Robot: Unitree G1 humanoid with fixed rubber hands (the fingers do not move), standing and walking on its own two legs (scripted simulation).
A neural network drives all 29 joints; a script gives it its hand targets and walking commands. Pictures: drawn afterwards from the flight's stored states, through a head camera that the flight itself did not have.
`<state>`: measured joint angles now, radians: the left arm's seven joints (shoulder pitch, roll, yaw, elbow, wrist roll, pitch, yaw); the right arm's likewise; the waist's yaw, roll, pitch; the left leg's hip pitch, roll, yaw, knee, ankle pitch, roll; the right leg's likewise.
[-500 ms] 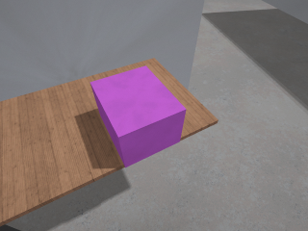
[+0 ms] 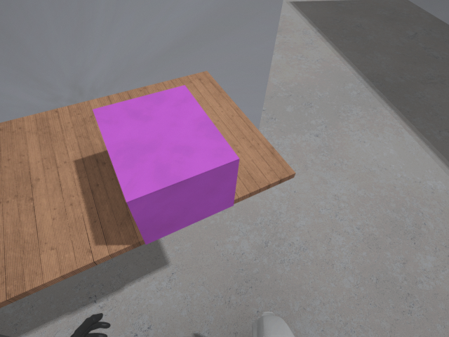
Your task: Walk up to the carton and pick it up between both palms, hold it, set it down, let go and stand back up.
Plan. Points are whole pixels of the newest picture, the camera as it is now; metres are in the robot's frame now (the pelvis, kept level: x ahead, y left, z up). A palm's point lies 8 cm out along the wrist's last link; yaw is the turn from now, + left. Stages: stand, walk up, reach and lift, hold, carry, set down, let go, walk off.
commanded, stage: walk up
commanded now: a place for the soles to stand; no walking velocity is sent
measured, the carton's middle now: (166, 159) +0.48 +0.13 +0.00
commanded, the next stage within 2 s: none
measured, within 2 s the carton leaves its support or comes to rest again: neither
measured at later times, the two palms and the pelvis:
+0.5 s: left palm out of the picture +0.05 +0.18 -0.11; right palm (394, 326) +0.17 -0.34 -0.12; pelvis +0.03 -0.09 +0.00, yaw +14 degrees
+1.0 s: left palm out of the picture -0.02 +0.17 -0.13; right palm (347, 308) +0.20 -0.26 -0.12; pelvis +0.02 -0.07 -0.01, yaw +27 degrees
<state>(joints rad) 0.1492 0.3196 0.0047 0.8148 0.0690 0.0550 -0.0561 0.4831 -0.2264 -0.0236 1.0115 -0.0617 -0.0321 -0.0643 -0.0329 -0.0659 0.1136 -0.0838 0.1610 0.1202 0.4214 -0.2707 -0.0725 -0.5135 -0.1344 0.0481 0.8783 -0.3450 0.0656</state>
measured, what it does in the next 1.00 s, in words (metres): steps on the spot, turning left: right foot, then left foot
